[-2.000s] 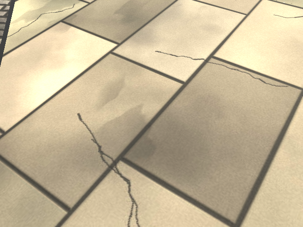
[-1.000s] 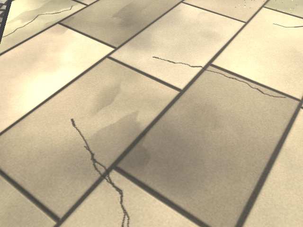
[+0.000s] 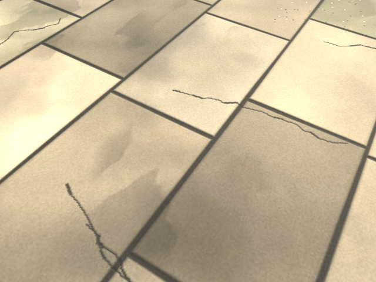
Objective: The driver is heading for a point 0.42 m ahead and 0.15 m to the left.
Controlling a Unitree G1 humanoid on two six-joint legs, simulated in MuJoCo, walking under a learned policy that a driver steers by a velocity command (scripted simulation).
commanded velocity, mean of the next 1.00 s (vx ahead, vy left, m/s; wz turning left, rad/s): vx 0.35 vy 0.00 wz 0.27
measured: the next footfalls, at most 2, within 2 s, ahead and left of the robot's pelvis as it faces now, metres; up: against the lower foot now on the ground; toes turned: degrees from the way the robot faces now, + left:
right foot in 0.20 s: +0.33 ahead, -0.15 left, +0.00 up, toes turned +1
left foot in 0.72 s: +0.54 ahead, +0.15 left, +0.00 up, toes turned +19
